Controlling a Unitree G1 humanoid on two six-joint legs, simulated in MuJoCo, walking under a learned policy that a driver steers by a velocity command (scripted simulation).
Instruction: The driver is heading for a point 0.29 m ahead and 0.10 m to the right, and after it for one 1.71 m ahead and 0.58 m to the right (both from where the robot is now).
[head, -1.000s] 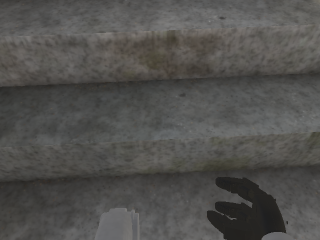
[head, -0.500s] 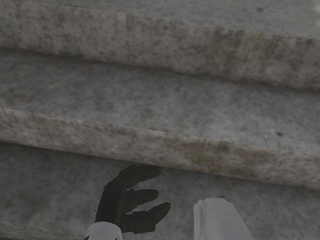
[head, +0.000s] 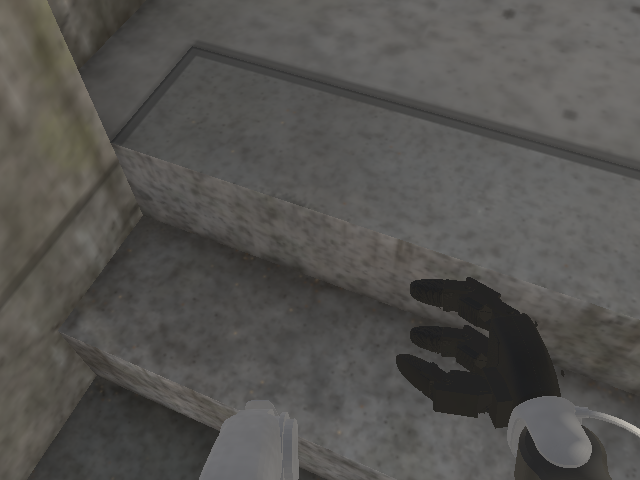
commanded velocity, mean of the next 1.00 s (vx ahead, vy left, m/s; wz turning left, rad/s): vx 0.50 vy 0.00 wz -0.45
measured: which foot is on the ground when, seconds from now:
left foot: up 0.00-0.00, down 0.02-0.60, up 0.62-1.00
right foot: down 0.00-0.06, up 0.08-0.56, down 0.58-1.00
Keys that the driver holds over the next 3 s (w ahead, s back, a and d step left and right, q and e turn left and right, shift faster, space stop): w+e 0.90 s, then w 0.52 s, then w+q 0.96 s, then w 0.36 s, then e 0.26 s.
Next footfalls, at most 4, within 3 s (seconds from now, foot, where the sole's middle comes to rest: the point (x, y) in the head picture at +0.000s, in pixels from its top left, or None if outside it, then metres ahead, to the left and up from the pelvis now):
0.02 left None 0.23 0.11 -0.60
0.58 right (478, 417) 0.42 -0.15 -0.41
1.04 left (498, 167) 0.73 -0.17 -0.22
1.52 right None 0.86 -0.49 -0.22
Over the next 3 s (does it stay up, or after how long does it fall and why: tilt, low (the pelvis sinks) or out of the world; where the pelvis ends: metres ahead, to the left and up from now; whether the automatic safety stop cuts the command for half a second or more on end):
stays up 1.59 -0.55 0.54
